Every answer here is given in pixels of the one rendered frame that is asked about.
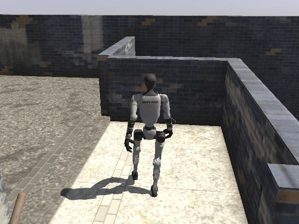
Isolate robot right upper arm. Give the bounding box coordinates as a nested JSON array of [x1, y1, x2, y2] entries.
[[160, 94, 171, 119]]

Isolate right robot hand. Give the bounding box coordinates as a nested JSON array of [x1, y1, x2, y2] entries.
[[163, 129, 173, 139]]

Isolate left robot forearm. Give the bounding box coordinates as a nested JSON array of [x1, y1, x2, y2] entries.
[[125, 114, 135, 139]]

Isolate left robot shin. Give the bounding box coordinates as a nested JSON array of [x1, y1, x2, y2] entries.
[[133, 146, 139, 174]]

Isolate robot left upper arm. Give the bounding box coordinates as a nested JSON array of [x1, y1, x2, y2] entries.
[[130, 94, 140, 121]]

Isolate robot head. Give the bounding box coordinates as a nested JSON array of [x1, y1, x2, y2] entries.
[[142, 74, 158, 96]]

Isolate left robot hand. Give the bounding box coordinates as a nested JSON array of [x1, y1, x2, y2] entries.
[[124, 139, 135, 153]]

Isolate right robot forearm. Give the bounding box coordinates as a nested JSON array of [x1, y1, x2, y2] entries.
[[165, 113, 172, 131]]

